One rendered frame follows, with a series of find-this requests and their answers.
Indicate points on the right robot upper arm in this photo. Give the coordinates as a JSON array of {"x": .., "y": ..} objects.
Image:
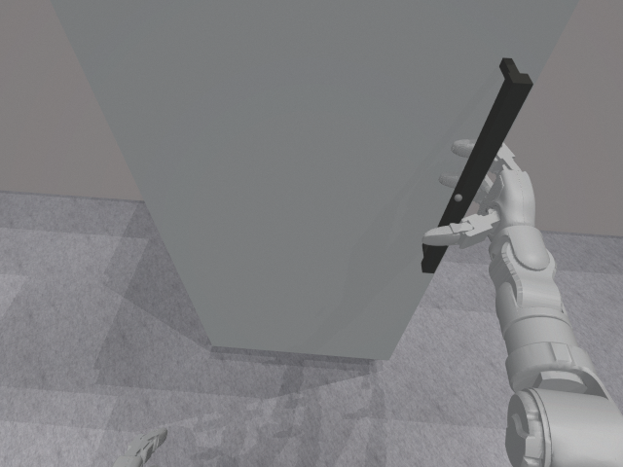
[{"x": 550, "y": 428}]

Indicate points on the handle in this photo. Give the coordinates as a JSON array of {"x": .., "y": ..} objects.
[{"x": 508, "y": 103}]

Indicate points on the fridge door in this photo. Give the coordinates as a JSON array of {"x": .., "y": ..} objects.
[{"x": 289, "y": 151}]

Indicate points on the right robot hand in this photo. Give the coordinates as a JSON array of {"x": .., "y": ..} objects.
[{"x": 511, "y": 196}]

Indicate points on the robot right forearm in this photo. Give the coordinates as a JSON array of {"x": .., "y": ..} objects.
[{"x": 542, "y": 348}]

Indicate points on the left robot hand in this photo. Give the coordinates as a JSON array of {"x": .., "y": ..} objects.
[{"x": 141, "y": 449}]

